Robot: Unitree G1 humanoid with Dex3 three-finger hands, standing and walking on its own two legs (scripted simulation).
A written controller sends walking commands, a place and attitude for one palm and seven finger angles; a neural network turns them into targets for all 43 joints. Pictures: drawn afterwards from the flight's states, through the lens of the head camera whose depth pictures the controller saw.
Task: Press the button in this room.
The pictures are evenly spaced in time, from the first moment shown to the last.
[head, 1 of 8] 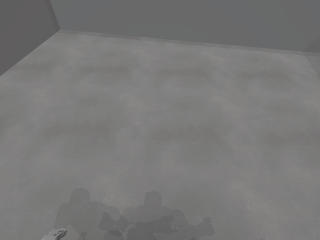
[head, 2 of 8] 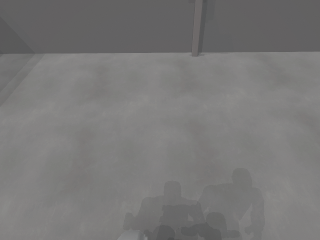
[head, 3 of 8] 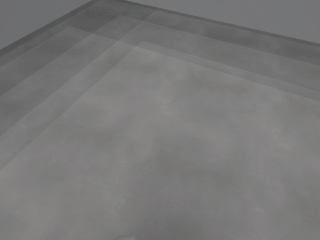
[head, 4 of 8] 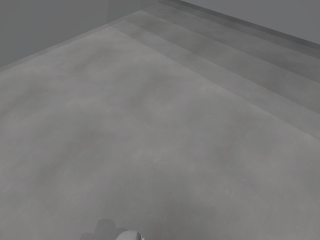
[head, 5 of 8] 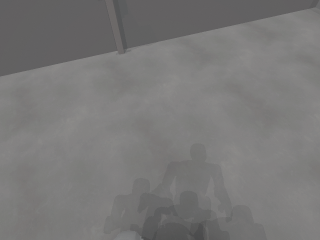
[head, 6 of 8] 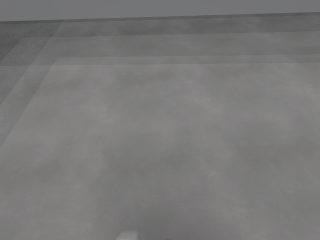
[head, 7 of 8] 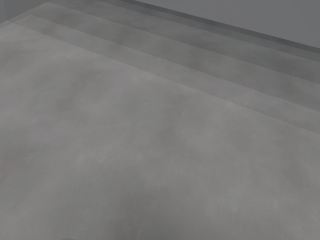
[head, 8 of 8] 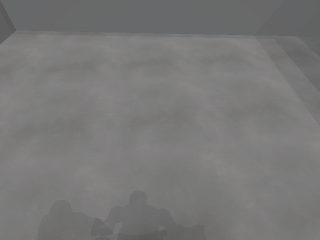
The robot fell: no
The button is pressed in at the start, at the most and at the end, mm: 0 0 0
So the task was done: no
